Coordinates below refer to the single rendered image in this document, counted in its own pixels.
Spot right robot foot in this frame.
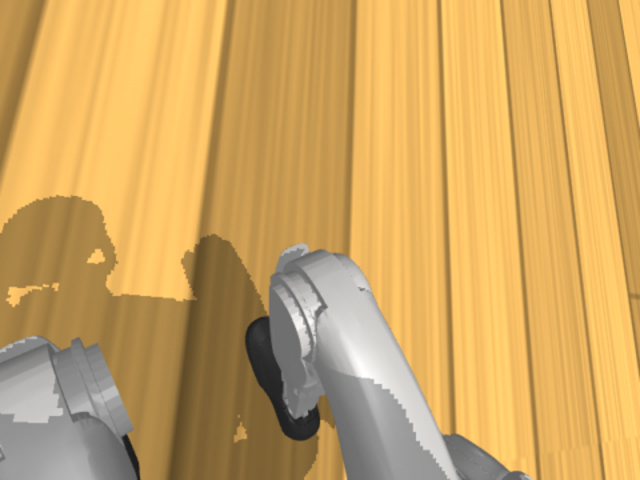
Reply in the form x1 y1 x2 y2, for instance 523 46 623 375
245 316 320 441

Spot right robot hand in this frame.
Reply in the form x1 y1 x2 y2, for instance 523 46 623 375
441 433 510 480

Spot left robot foot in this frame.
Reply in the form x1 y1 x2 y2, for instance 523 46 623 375
122 434 140 480

